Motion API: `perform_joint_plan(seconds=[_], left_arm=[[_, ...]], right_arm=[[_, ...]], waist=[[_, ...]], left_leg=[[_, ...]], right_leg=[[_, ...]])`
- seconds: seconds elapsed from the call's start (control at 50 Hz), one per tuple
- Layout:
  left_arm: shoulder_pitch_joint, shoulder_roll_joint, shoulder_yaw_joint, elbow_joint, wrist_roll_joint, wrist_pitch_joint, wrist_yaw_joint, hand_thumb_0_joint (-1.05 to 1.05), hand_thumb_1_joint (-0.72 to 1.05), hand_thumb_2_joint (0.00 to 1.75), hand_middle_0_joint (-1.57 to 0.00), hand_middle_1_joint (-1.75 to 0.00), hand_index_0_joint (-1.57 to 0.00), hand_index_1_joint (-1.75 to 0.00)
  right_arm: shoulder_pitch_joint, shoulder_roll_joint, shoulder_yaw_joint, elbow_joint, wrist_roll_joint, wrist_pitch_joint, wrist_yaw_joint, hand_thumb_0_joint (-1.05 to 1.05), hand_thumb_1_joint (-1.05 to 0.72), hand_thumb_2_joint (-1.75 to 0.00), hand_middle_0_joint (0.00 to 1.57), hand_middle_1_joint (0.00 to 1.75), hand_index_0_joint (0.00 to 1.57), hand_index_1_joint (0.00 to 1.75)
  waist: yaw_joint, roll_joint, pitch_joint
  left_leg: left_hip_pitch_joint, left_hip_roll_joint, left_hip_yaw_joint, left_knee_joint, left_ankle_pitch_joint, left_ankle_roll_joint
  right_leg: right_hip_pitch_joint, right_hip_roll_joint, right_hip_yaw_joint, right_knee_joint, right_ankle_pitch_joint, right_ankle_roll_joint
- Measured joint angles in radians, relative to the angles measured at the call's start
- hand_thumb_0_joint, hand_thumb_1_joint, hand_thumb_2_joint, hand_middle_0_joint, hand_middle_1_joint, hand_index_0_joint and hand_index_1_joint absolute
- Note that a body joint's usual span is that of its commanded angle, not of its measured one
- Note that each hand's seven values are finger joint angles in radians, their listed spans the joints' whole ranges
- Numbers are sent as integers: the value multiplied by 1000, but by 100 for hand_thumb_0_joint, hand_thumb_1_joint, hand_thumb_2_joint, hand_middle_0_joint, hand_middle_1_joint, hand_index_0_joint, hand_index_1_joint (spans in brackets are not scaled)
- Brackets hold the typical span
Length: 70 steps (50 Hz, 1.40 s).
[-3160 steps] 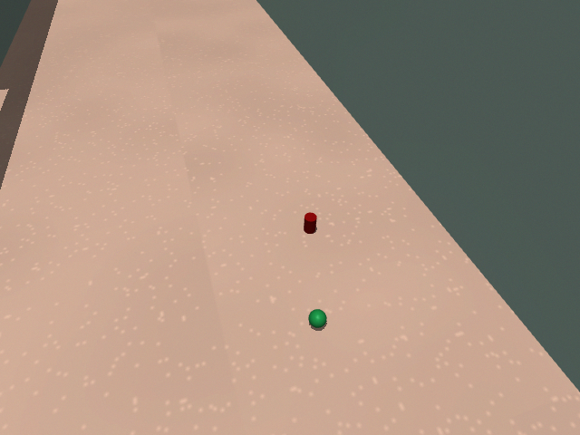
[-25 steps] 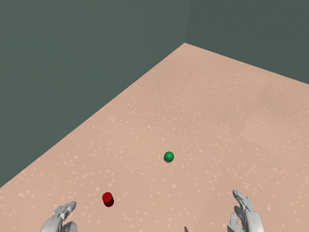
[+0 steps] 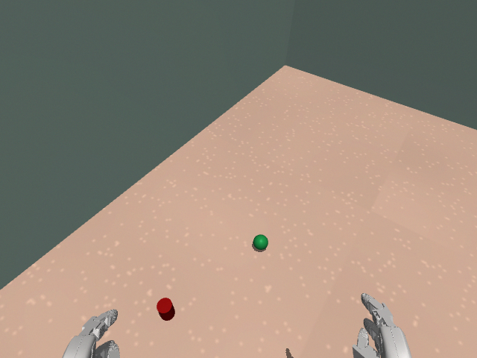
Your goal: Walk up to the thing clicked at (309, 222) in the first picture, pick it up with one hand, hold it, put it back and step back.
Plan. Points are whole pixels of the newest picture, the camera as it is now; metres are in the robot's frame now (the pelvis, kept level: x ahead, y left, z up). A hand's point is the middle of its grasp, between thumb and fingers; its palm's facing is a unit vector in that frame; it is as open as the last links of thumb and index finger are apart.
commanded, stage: home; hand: left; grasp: from above
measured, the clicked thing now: (166, 309) +0.45 +0.24 -0.67
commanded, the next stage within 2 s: stand in 0.50 s
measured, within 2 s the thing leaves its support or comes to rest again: neither
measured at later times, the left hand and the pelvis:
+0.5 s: hand out of the picture +0.15 +0.18 -0.05, palm faces +0.04 -0.98 -0.20, open 7.4 cm; pelvis -0.01 +0.00 +0.00, yaw +0 degrees
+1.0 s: hand out of the picture +0.07 +0.24 -0.11, palm faces +0.03 -0.94 -0.33, open 7.4 cm; pelvis -0.01 +0.01 +0.04, yaw +0 degrees
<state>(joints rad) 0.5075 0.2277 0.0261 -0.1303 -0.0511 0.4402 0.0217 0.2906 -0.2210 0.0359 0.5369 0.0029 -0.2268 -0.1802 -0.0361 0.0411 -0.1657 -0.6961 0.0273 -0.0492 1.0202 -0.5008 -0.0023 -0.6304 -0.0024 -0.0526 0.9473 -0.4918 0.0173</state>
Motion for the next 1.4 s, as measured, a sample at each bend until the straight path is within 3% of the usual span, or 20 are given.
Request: perform_joint_plan(seconds=[0.6, 0.66, 0.7, 0.8, 0.94, 1.06, 1.4], left_arm=[[2, 3, 0, 4, -5, 5, 0, 1, 90, 90, -20, -30, -20, -30], [-132, 23, -27, 244, 64, -179, 11, 1, 90, 90, -20, -30, -21, -30], [-211, 34, -24, 412, 90, -258, 12, 0, 90, 90, -20, -30, -21, -30], [-275, 59, -1, 660, 100, -348, 10, 0, 90, 90, -20, -30, -21, -30], [-270, 66, 19, 899, 97, -394, 14, 0, 90, 90, -20, -30, -21, -30], [-269, 54, 18, 1032, 90, -413, 10, 0, 90, 90, -20, -30, -20, -30], [-309, 55, 9, 1225, 83, -435, 8, 0, 90, 90, -20, -30, -21, -30]], right_arm=[[6, 4, 4, -8, 2, 3, 4, 1, -90, -90, 21, 30, 20, 30], [-55, -11, -13, 96, -76, 63, 56, 1, -90, -90, 21, 30, 20, 30], [-90, -32, -11, 164, -99, 120, 101, 1, -90, -90, 21, 30, 20, 30], [-109, -59, -50, 255, -72, 169, 159, 1, -90, -90, 21, 30, 21, 30], [-92, -72, -81, 351, -65, 200, 170, 1, -90, -90, 21, 30, 20, 30], [-89, -63, -76, 424, -58, 212, 163, 1, -90, -90, 21, 30, 20, 30], [-128, -57, -68, 546, -38, 224, 160, 1, -90, -90, 21, 30, 20, 30]], waist=[[-1, 7, -2], [33, -23, 91], [48, -41, 126], [59, -55, 182], [56, -54, 197], [59, -45, 206], [57, -31, 223]], left_leg=[[-7, -1, 2, 7, 4, 3], [89, -16, 21, -42, 29, 10], [138, -27, 32, -88, 53, 11], [232, -40, 45, -185, 100, 14], [338, -43, 48, -293, 144, 21], [423, -44, 48, -398, 192, 23], [561, -47, 44, -607, 308, 18]], right_leg=[[-7, -1, 3, 6, 5, 3], [72, -17, 20, -13, 15, 0], [110, -28, 29, -37, 29, -1], [190, -41, 41, -109, 65, 5], [298, -43, 42, -225, 114, 14], [388, -44, 40, -340, 169, 19], [520, -46, 33, -535, 277, 18]])
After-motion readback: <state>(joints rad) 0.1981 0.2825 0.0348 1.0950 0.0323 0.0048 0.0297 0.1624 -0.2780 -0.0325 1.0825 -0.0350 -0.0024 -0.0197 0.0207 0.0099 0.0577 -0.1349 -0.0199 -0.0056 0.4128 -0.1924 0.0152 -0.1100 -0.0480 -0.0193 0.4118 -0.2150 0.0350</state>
